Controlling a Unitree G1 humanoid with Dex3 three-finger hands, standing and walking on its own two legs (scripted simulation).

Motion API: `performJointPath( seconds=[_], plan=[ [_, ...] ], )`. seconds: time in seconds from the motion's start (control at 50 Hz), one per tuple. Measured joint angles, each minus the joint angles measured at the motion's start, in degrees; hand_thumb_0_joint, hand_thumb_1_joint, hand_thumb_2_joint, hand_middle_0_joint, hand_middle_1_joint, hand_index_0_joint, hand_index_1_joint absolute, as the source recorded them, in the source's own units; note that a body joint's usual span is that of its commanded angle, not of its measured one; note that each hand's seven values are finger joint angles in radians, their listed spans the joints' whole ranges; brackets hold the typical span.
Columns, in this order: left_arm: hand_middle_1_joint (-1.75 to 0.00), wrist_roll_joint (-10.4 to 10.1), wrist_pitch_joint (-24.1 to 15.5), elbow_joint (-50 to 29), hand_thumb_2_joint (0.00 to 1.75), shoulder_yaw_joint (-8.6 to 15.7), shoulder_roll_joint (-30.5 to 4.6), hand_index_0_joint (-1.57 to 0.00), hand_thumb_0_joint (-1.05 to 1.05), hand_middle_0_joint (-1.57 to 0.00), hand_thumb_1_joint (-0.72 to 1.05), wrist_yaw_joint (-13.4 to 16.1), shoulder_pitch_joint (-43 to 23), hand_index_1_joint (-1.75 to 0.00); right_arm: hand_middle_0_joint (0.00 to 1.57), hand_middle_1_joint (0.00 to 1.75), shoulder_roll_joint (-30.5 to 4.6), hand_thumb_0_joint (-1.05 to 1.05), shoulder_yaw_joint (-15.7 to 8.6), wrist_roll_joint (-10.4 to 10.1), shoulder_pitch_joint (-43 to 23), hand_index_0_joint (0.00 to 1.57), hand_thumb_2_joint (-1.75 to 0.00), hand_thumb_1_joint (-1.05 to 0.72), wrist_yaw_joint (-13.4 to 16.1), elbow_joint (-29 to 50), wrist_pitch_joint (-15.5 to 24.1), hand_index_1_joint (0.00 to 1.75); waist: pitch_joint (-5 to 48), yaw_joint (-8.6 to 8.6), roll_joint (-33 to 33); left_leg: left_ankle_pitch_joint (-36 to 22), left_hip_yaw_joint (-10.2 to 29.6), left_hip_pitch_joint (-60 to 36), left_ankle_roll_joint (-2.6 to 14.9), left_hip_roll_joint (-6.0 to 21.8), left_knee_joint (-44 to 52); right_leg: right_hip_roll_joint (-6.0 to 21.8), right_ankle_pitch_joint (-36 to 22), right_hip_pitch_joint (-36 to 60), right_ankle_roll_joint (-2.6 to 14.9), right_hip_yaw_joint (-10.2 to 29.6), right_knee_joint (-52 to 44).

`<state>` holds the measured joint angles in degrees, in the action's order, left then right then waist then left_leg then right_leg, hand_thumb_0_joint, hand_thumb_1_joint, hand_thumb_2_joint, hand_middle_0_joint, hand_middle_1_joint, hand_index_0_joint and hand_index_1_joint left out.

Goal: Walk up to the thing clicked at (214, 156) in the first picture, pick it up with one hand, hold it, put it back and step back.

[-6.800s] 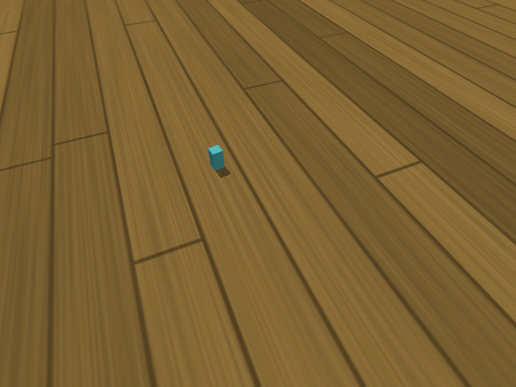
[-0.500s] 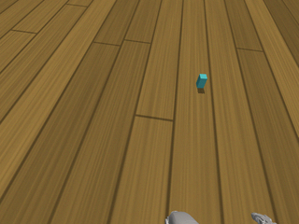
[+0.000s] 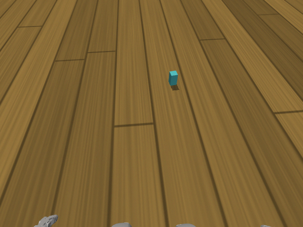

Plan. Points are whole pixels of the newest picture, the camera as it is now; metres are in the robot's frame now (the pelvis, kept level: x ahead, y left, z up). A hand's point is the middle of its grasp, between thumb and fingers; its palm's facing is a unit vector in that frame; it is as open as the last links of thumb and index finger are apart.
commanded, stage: walk up
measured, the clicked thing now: (173, 78) +1.39 -0.21 -0.69
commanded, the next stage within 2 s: stand in 0.92 s
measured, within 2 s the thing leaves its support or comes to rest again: neither
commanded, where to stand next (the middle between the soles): +0.05 +0.01 m, yaw -9 degrees
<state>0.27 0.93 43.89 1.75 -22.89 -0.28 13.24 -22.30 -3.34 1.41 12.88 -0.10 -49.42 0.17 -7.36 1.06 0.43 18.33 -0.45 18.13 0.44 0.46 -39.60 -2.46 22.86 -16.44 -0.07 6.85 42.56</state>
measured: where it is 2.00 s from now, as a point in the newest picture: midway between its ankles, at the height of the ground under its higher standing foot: outside the picture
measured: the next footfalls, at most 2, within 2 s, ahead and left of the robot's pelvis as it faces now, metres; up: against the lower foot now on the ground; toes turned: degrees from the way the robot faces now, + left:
right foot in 0.28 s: +0.03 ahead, -0.14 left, +0.00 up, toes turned -4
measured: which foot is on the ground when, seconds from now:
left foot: down 0.00-1.00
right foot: down 0.00-0.02, up 0.04-0.26, down 0.28-1.00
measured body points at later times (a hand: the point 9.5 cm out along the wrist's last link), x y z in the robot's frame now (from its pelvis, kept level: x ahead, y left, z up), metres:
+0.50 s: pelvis -0.01 -0.01 +0.00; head +0.02 -0.03 +0.45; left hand +0.10 +0.29 -0.11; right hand +0.05 -0.34 -0.12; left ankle +0.02 +0.12 -0.72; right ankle -0.01 -0.14 -0.71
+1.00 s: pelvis -0.01 +0.00 +0.03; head +0.00 -0.01 +0.48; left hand +0.14 +0.28 -0.09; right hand +0.02 -0.32 -0.10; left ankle +0.02 +0.13 -0.71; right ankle -0.01 -0.14 -0.71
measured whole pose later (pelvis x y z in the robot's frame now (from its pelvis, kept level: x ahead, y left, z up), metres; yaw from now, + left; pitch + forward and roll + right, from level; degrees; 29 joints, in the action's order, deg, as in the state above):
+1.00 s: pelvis -0.01 +0.00 +0.03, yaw -10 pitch -3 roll +0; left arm 0.2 -0.9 63.7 -0.1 -20.5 -0.5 4.3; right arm -20.8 -0.9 0.6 5.5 -0.7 -63.7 0.6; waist -3.7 1.1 -0.2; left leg 11.5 -2.0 6.6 -1.3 1.8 -21.5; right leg -0.5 10.7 -8.6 -1.1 5.4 22.6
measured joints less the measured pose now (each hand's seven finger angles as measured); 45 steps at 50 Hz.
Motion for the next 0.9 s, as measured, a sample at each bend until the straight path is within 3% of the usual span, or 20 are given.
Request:
performJointPath(
  seconds=[0.04,0.08,0.14,0.24,0.3,0.36,0.4,0.48,0.52,0.68,0.9],
  plan=[
    [-0.30,-0.4,0.8,0.9,0.89,0.2,-0.2,-0.21,0.00,-0.20,0.90,0.5,-1.0,-0.30,0.20,0.30,0.8,0.01,0.2,0.2,-0.5,0.21,-0.90,-0.90,-0.1,0.1,0.5,0.30,-0.4,-0.36,1.6,0.4,-1.5,-0.2,-0.13,-0.1,-0.8,-0.5,2.8,-2.0,0.66,1.9,5.1],
    [-0.30,-0.2,1.1,2.0,0.89,0.2,-0.5,-0.20,0.00,-0.20,0.90,0.7,-1.6,-0.30,0.20,0.30,1.2,0.01,0.5,0.0,-0.8,0.21,-0.90,-0.90,-0.4,0.4,1.0,0.30,-0.7,-0.11,1.6,0.8,-1.7,-0.7,0.00,1.2,-0.6,-2.0,7.3,-4.3,1.00,1.3,12.6],
    [-0.30,-0.4,0.9,3.0,0.89,0.7,-1.2,-0.20,0.00,-0.20,0.90,0.3,-1.8,-0.30,0.21,0.30,1.7,0.01,1.0,0.1,-0.8,0.21,-0.90,-0.90,-0.3,0.9,1.3,0.30,-0.7,-0.26,2.0,-0.2,-2.3,-1.8,-0.36,2.6,1.6,-1.4,7.0,-6.0,1.34,-0.7,16.7],
    [-0.30,0.0,0.0,4.5,0.89,1.0,-1.3,-0.20,0.00,-0.20,0.90,-0.6,-0.6,-0.30,0.21,0.30,-0.1,0.01,1.0,0.6,-1.0,0.21,-0.90,-0.90,-0.6,1.8,0.7,0.30,-0.6,-0.14,0.4,-0.1,-3.0,-1.3,-1.09,4.8,1.4,1.2,4.7,-2.1,0.81,-4.8,4.0],
    [-0.30,0.6,-1.0,5.9,0.89,1.3,-0.9,-0.20,0.00,-0.20,0.90,-0.2,0.1,-0.30,0.21,0.30,-1.6,0.01,0.7,-0.1,-1.5,0.21,-0.90,-0.90,-0.5,1.6,-0.5,0.30,-0.6,-0.35,-1.8,2.2,-2.6,0.5,-1.66,6.7,-3.2,0.2,-3.6,1.6,0.98,-6.3,-5.0],
    [-0.30,1.0,-1.7,7.0,0.89,0.5,0.1,-0.20,0.00,-0.20,0.90,0.0,0.9,-0.30,0.20,0.30,-1.7,0.01,0.6,-0.7,-2.7,0.21,-0.90,-0.90,0.0,0.1,-2.1,0.30,-0.3,-0.78,-2.6,10.3,0.6,1.8,-0.51,4.3,-8.3,0.0,-2.6,0.7,1.16,-5.5,-3.0],
    [-0.30,0.9,-2.0,7.6,0.89,-0.2,0.9,-0.20,0.00,-0.20,0.90,0.1,1.0,-0.30,0.20,0.30,-1.9,0.01,0.7,-1.2,-3.3,0.21,-0.90,-0.90,0.1,-0.7,-2.2,0.30,-0.1,-1.01,-3.0,11.8,1.7,1.8,0.22,2.9,-9.8,0.2,-2.9,0.7,1.00,-4.7,-3.3],
    [-0.30,0.8,-2.1,8.4,0.89,-0.9,1.7,-0.21,0.01,-0.20,0.90,0.1,0.2,-0.30,0.20,0.30,-1.4,0.01,1.1,-1.3,-3.5,0.21,-0.90,-0.90,-0.2,-2.5,-1.3,0.29,0.7,-0.93,-3.3,8.1,1.4,-1.5,0.64,2.1,-2.2,0.7,-3.1,0.0,0.46,-4.3,-3.4],
    [-0.30,0.3,-1.8,9.0,0.89,-0.9,1.5,-0.21,0.01,-0.20,0.90,0.2,-1.2,-0.30,0.20,0.30,-0.2,0.01,1.3,-0.9,-3.7,0.21,-0.90,-0.90,-0.1,-3.9,-0.8,0.29,0.4,-1.13,-1.6,0.9,0.5,-3.3,-0.99,1.1,1.9,1.8,-2.8,-0.1,-0.06,-3.3,-2.6],
    [-0.30,-0.5,-2.1,13.4,0.89,-1.5,2.0,-0.20,0.00,-0.20,0.90,0.0,-4.9,-0.30,0.20,0.30,2.4,0.01,3.2,-1.1,-4.6,0.21,-0.90,-0.90,-1.0,-8.8,-0.3,0.30,2.5,-0.92,-0.7,-1.3,-0.5,-6.9,-1.96,1.8,7.7,1.3,-6.6,3.6,-0.35,-2.4,-9.8],
    [-0.30,-0.5,-2.0,18.4,0.89,-1.6,2.7,-0.20,0.00,-0.20,0.90,-0.2,-8.4,-0.30,0.20,0.30,1.6,0.01,2.7,-1.1,-7.2,0.21,-0.90,-0.90,-0.9,-13.1,0.2,0.30,3.5,-0.40,-1.0,-5.4,-1.8,-10.7,-1.68,1.6,15.6,1.6,-11.0,6.9,-0.88,-1.2,-17.6]
  ],
)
